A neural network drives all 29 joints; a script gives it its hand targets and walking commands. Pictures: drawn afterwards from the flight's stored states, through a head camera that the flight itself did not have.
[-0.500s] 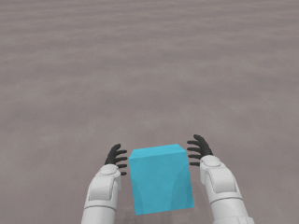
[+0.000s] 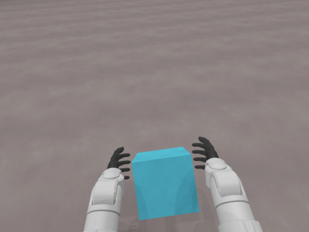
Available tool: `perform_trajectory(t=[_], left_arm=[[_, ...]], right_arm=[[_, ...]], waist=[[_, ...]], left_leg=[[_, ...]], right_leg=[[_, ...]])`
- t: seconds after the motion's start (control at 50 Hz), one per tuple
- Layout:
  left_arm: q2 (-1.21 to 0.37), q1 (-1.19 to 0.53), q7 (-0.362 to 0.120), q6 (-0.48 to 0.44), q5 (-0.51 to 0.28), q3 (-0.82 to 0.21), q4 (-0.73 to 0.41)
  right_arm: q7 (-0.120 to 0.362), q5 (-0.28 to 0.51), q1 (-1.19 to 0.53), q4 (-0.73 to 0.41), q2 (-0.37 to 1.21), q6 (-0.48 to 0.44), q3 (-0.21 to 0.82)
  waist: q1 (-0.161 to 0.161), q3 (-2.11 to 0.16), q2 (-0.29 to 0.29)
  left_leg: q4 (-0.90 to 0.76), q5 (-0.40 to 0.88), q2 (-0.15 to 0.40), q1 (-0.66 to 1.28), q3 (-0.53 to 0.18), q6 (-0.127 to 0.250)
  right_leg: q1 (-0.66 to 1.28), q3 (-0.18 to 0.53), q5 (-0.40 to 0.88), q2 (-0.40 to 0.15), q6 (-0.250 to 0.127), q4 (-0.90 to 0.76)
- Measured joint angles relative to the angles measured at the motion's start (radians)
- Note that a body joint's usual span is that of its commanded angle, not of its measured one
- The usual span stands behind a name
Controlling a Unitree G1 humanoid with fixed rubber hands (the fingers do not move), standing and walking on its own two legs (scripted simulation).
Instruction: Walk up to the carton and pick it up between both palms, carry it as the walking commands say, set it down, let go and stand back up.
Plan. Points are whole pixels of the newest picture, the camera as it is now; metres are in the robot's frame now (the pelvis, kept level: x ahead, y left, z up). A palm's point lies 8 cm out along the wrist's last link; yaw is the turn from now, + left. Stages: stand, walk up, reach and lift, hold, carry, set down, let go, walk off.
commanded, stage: carry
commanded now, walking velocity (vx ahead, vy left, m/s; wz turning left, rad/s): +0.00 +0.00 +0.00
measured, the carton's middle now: (163, 178) +0.34 -0.01 -0.10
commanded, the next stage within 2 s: none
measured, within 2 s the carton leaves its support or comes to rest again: neither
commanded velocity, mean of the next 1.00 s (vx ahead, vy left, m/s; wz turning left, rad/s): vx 0.04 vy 0.00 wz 0.00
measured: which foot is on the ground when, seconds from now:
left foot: down 0.00-1.00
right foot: down 0.00-1.00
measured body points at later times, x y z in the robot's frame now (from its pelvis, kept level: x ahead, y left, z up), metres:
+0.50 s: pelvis +0.01 -0.01 +0.00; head -0.01 -0.01 +0.45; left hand +0.31 +0.12 +0.02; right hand +0.32 -0.14 +0.04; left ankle +0.12 +0.09 -0.72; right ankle -0.09 -0.07 -0.72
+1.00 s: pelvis +0.02 -0.02 +0.00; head +0.00 -0.02 +0.45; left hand +0.31 +0.12 +0.03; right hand +0.32 -0.15 +0.04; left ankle +0.12 +0.09 -0.72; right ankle -0.09 -0.07 -0.72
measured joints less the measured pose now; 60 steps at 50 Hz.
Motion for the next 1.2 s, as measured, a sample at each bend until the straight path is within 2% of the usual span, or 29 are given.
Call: perform_trajectory(t=[0.96, 1.02, 1.06, 1.14, 1.2], left_arm=[[0.003, 0.018, 0.012, 0.020, -0.033, -0.006, -0.063], [0.006, 0.044, 0.036, 0.065, -0.084, -0.026, -0.158], [0.009, 0.064, 0.037, 0.088, -0.101, -0.047, -0.209], [0.009, 0.062, 0.021, 0.087, -0.047, -0.050, -0.091], [0.010, 0.069, 0.035, 0.083, -0.042, -0.031, -0.074]], right_arm=[[-0.027, 0.036, 0.028, -0.068, -0.006, 0.026, 0.025], [-0.054, 0.091, 0.057, -0.164, -0.010, 0.069, 0.037], [-0.059, 0.102, 0.089, -0.219, -0.015, 0.086, 0.044], [-0.041, 0.055, 0.091, -0.096, -0.015, 0.089, 0.045], [-0.047, 0.049, 0.055, -0.038, -0.011, 0.090, 0.058]], waist=[[0.008, 0.013, -0.003], [0.007, 0.028, 0.000], [0.008, 0.018, -0.013], [0.027, -0.061, -0.061], [0.025, -0.063, -0.080]], left_leg=[[0.042, -0.048, 0.015, 0.015, 0.001, -0.026], [0.060, -0.061, 0.017, 0.017, -0.003, -0.025], [0.090, -0.125, 0.010, 0.019, -0.009, -0.022], [0.134, -0.209, -0.011, 0.046, -0.023, -0.023], [0.071, -0.137, -0.021, 0.094, -0.001, -0.022]], right_leg=[[0.038, -0.012, -0.029, 0.001, -0.017, -0.006], [0.052, -0.018, -0.034, 0.003, -0.017, -0.008], [0.077, -0.026, -0.049, -0.002, -0.017, -0.023], [0.150, -0.019, -0.043, -0.018, -0.006, -0.102], [0.163, -0.007, -0.068, -0.041, 0.008, -0.073]])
